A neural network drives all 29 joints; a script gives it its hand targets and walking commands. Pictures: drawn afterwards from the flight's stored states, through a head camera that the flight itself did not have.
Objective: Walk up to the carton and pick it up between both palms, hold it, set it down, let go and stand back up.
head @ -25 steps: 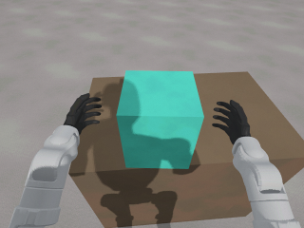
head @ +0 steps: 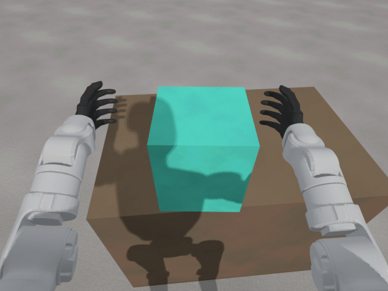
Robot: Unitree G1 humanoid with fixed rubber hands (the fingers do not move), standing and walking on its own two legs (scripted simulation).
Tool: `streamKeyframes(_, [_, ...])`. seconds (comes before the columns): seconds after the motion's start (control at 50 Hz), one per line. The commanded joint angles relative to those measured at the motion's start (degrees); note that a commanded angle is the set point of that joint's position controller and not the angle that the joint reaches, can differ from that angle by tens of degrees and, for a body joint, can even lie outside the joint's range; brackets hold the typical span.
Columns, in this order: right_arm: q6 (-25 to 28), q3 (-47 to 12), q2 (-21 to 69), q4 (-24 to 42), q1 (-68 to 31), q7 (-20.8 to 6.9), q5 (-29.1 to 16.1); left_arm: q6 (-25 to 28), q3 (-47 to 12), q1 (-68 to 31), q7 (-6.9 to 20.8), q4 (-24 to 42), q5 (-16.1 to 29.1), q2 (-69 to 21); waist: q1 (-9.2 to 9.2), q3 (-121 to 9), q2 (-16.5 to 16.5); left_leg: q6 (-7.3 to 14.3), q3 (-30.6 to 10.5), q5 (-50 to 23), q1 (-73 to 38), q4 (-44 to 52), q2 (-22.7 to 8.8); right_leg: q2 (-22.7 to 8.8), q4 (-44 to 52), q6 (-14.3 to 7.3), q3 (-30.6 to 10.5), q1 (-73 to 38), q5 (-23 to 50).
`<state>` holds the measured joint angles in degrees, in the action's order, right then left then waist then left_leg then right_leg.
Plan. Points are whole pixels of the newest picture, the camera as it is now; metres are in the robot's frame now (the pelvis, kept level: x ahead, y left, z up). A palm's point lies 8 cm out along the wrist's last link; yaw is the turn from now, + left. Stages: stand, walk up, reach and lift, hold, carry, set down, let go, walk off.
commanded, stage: reach and lift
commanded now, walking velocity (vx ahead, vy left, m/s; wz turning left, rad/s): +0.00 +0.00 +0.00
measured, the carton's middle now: (200, 151) +0.44 +0.01 +0.04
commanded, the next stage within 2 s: none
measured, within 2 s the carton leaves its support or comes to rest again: neither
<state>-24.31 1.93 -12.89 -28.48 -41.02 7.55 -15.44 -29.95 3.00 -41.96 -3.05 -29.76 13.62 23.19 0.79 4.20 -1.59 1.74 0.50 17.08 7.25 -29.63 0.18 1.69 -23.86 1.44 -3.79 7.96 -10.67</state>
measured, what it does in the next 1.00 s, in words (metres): stands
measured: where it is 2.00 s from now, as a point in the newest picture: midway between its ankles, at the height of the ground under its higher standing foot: outside the picture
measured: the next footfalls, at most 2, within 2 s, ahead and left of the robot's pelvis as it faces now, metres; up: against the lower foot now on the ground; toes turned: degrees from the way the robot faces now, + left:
none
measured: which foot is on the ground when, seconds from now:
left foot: down 0.00-1.00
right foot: down 0.00-1.00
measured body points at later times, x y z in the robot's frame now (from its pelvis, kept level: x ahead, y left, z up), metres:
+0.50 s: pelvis +0.01 +0.01 +0.00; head +0.03 +0.01 +0.45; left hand +0.43 +0.23 +0.13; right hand +0.44 -0.17 +0.13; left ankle +0.00 +0.09 -0.74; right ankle +0.03 -0.14 -0.74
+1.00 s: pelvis +0.02 +0.00 +0.00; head +0.08 +0.01 +0.45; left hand +0.43 +0.20 +0.06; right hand +0.44 -0.19 +0.06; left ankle +0.00 +0.09 -0.74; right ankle +0.03 -0.14 -0.74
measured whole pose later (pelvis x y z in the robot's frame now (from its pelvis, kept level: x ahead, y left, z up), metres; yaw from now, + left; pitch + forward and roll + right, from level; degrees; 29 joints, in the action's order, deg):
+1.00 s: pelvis +0.02 +0.00 +0.00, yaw -1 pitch +7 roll -2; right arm 5.2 1.9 -12.9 -51.3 -38.5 6.7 -15.2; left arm 5.4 3.0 -37.3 -2.9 -50.9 13.7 12.2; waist 1.0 -1.2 -1.6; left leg 1.7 0.5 17.0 19.7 -29.6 -0.1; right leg 1.9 -21.8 1.7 -3.8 19.5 -9.6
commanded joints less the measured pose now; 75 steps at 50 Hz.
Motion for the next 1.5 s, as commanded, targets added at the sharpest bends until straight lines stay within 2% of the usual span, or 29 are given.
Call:
streamKeyframes(0.0, [4.4, 8.0, -15.6, 8.8, -34.9, 0.0, -1.2, 4.2, 1.6, -38.1, -0.7, 8.7, 7.0, 11.6, -4.44, -40.5, -0.2, -4.4, -3.1, -28.6, 0.7, 7.4, -2.0, 2.2, 2.6, -3.5, 3.6, -9.1, 22.8])
streamKeyframes(0.02, [4.3, 7.0, -15.6, 7.4, -38.0, -0.2, -1.6, 4.2, 2.4, -39.5, -0.7, 5.1, 7.1, 12.1, -2.71, -39.9, 1.1, -4.6, -3.1, -29.9, 1.5, 6.5, -2.2, 2.5, 2.8, -3.6, 3.9, -7.7, 20.7])
streamKeyframes(0.06, [4.7, 6.7, -15.5, 4.8, -37.1, -0.2, -1.2, 4.1, 2.1, -38.8, -0.1, 0.5, 6.6, 11.5, -3.47, -39.4, 1.3, -4.5, -3.0, -29.6, 2.6, 6.1, -1.9, 2.2, 3.2, -3.7, 3.9, -7.5, 21.2])
streamKeyframes(0.08, [5.5, 6.7, -16.1, 7.5, -35.9, -0.3, -1.8, 4.7, 1.9, -37.3, -0.1, 6.7, 7.0, 11.2, -3.90, -42.2, 0.9, -5.0, -3.3, -34.7, -0.2, 5.5, -2.2, 2.4, 2.5, -3.4, 4.3, -9.0, 24.8])
streamKeyframes(0.2, [7.4, 5.7, -14.4, -0.8, -30.1, -1.2, -1.1, 6.0, 3.9, -32.4, 0.3, 0.1, 2.4, 8.8, -2.54, -37.4, -1.7, -6.6, -3.5, -38.6, -4.0, 4.2, -2.3, 3.0, 4.2, -3.1, 5.4, -4.2, 19.6])
streamKeyframes(0.26, [10.1, 6.5, -14.5, 9.3, -33.6, -0.6, -0.7, 8.1, 3.9, -34.6, -0.4, 6.8, 3.4, 9.2, -2.54, -44.4, -1.0, -6.8, -3.3, -41.9, -2.9, 3.2, -1.8, 3.3, 2.7, -2.7, 5.3, -6.8, 24.0])
streamKeyframes(0.3, [10.9, 6.8, -14.3, 4.7, -30.4, -1.0, -0.3, 8.8, 3.5, -33.5, -0.5, 7.6, 2.6, 8.2, -2.87, -45.9, -3.7, -7.6, -3.1, -45.0, -6.3, 1.9, -2.1, 3.6, 3.3, -2.8, 5.9, -3.2, 22.7])
streamKeyframes(0.34, [11.5, 6.4, -12.3, -0.6, -28.8, -1.2, 0.6, 10.6, 4.2, -32.2, -0.1, -0.1, 1.6, 8.4, -1.15, -42.1, -3.7, -7.1, -3.0, -40.4, -3.9, 2.6, -2.1, 3.1, 4.0, -3.3, 5.5, -1.5, 17.7])
streamKeyframes(0.36, [12.0, 6.0, -12.3, 0.8, -28.3, -1.2, 0.9, 11.4, 3.3, -31.1, -0.1, 3.4, 1.9, 8.0, -1.98, -42.8, -4.2, -7.4, -3.1, -42.2, -4.3, 2.5, -2.4, 3.3, 3.2, -3.2, 5.7, -2.9, 20.7])
streamKeyframes(0.46, [16.3, 4.2, -8.8, -1.6, -28.2, -0.9, 3.0, 17.6, 4.2, -29.6, 0.6, -3.9, 1.6, 6.0, -0.01, -42.6, -0.8, -6.5, -2.2, -39.3, -1.9, 2.4, -1.7, 2.9, 3.1, -2.9, 5.2, -2.0, 18.9])
streamKeyframes(0.48, [17.0, 5.0, -8.3, -6.1, -25.5, -1.0, 3.6, 18.8, 2.9, -28.9, 0.5, -4.1, 0.8, 4.4, -1.63, -42.4, -3.7, -7.3, -2.7, -40.6, -3.5, 2.5, -2.2, 3.0, 3.1, -3.5, 5.9, -0.1, 18.0])
streamKeyframes(0.52, [19.5, 4.6, -7.6, -2.4, -25.7, -1.3, 4.2, 22.0, 3.3, -28.0, 0.1, -2.7, 0.2, 3.9, 0.38, -47.3, -3.5, -7.5, -2.7, -42.1, -4.0, 1.9, -2.2, 3.1, 2.7, -3.4, 5.9, 0.1, 18.6])
streamKeyframes(0.54, [20.1, 4.7, -7.8, -6.1, -27.4, -1.6, 4.4, 23.0, 3.5, -31.3, 0.2, -6.5, 0.3, 4.8, -0.46, -46.4, -4.0, -7.5, -2.4, -40.7, -3.2, 1.7, -2.2, 3.0, 2.6, -3.3, 6.0, 1.9, 16.6])
streamKeyframes(0.56, [21.3, 3.2, -6.5, -7.9, -23.7, -1.8, 4.7, 24.5, 3.9, -25.4, 0.5, -10.6, 0.1, 3.0, 1.21, -45.7, -1.7, -7.0, -2.4, -40.9, -2.9, 1.2, -2.0, 3.0, 2.2, -3.5, 5.7, 1.1, 17.4])
streamKeyframes(0.6, [24.5, 4.7, -7.6, -2.2, -26.7, -2.0, 5.0, 28.5, 1.7, -28.6, -0.8, -1.2, 0.6, 1.9, 0.37, -53.5, -4.2, -8.3, -2.9, -45.7, -6.7, 0.3, -2.6, 3.5, 1.3, -3.6, 6.9, 3.6, 19.3])
streamKeyframes(0.68, [27.1, 2.4, -5.5, -13.1, -23.1, -2.5, 5.5, 33.0, 0.7, -25.3, 0.4, -15.1, -0.4, 0.7, 0.30, -47.8, -3.1, -7.5, -2.9, -41.1, -2.8, 0.4, -2.6, 3.1, 1.1, -3.8, 6.3, 5.5, 15.9])
streamKeyframes(0.72, [29.2, 0.3, -4.3, -14.0, -20.9, -2.5, 4.1, 35.4, 0.1, -22.3, 0.5, -13.8, -0.8, -0.9, 1.37, -48.8, -3.5, -8.0, -2.4, -48.2, -5.6, -1.4, -2.7, 3.1, 0.8, -3.4, 6.2, 6.0, 18.8])
streamKeyframes(0.8, [32.0, -1.0, -4.0, -8.7, -22.7, -2.6, 2.9, 38.9, 0.0, -24.3, 0.0, -11.3, -0.5, -1.4, 2.34, -54.1, -1.8, -7.5, -2.3, -47.7, -4.3, -2.2, -2.7, 3.0, -0.2, -3.3, 5.7, 5.2, 21.2])
streamKeyframes(0.88, [33.9, -1.1, -4.0, -5.5, -19.9, -1.7, 3.7, 40.1, 1.0, -22.1, 0.0, -6.6, -2.4, -1.4, 1.48, -58.9, -2.6, -7.9, -2.3, -54.2, -5.4, -3.6, -2.2, 3.0, -1.5, -2.6, 5.5, 1.4, 29.2])
streamKeyframes(0.98, [33.9, -1.3, -2.8, -9.0, -19.6, -1.7, 3.8, 39.9, 0.8, -21.9, 0.3, -8.6, -3.1, -4.5, 0.43, -55.4, -1.9, -7.5, -2.0, -50.6, -1.9, -2.9, -1.9, 2.7, -1.1, -3.0, 5.2, 0.7, 27.7])
streamKeyframes(1.1, [33.8, -3.9, 3.4, -5.8, -20.4, -2.0, 4.7, 41.0, 1.4, -21.5, 1.0, -9.7, -4.2, -8.3, 2.85, -54.9, 1.0, -6.0, -1.5, -48.4, 1.8, -2.5, -1.6, 1.8, -1.9, -2.3, 4.0, -2.9, 30.7])
streamKeyframes(1.14, [33.7, -1.5, 4.6, -9.3, -19.9, -2.1, 6.6, 42.6, 1.6, -23.5, 0.8, -11.1, -6.0, -9.7, 0.73, -54.4, -0.6, -6.0, -1.8, -44.6, 4.8, -1.6, -1.3, 1.4, -2.6, -2.2, 4.0, -3.5, 29.5])
streamKeyframes(1.28, [34.1, 3.3, 8.4, -15.6, -21.2, -1.2, 12.0, 42.6, 5.3, -24.9, -0.7, -15.3, -12.2, -13.4, 0.23, -49.2, -0.8, -6.0, -1.7, -40.9, 4.6, -0.1, -1.5, 1.3, -0.8, -2.5, 4.4, -2.8, 25.1])
streamKeyframes(1.3, [34.2, 2.7, 7.7, -14.4, -21.6, -1.2, 11.8, 42.3, 7.2, -22.6, -1.1, -15.7, -12.4, -12.4, 2.07, -49.4, -0.5, -5.8, -1.1, -40.8, 6.8, -0.2, -1.3, 1.5, -1.8, -2.4, 4.1, -4.5, 25.5])
streamKeyframes(1.32, [34.3, 4.6, 7.9, -13.3, -25.1, -0.4, 13.8, 42.5, 7.1, -29.3, -1.4, -14.1, -12.9, -11.6, -0.03, -48.8, -0.3, -5.4, -1.0, -37.6, 7.9, 0.3, -1.1, 0.8, -1.5, -2.0, 4.0, -5.3, 24.8])
streamKeyframes(1.34, [34.6, 5.2, 7.7, -13.3, -25.8, -0.1, 13.9, 42.2, 8.9, -28.3, -1.9, -17.1, -13.5, -11.0, 1.57, -48.3, 0.9, -5.2, -0.5, -36.3, 10.7, 0.3, -0.8, 0.7, -2.1, -1.9, 3.5, -6.3, 25.2])
streamKeyframes(1.36, [34.3, 7.0, 7.1, -14.4, -28.9, 0.2, 14.8, 42.6, 7.6, -32.4, -2.2, -20.1, -12.7, -10.1, -0.21, -48.6, 1.3, -4.6, -0.5, -30.6, 14.3, 0.5, -0.8, 0.4, -2.8, -1.7, 3.4, -5.8, 22.2])
streamKeyframes(1.4, [35.3, 7.7, 8.1, -12.7, -26.4, 0.8, 14.7, 43.0, 6.5, -31.7, -3.2, -13.7, -12.0, -13.0, -0.88, -52.1, -0.3, -5.6, -0.7, -34.4, 11.3, 0.1, -1.1, 0.6, -3.4, -2.1, 3.7, -7.4, 26.5])
streamKeyframes(1.48, [35.2, 4.8, 11.4, -9.6, -26.4, 1.5, 13.5, 42.8, 5.2, -31.3, -3.0, -15.3, -11.5, -14.4, -0.15, -52.9, 1.0, -4.7, -0.2, -34.1, 12.6, -0.6, -0.5, 0.1, -3.6, -1.2, 3.3, -8.4, 28.9])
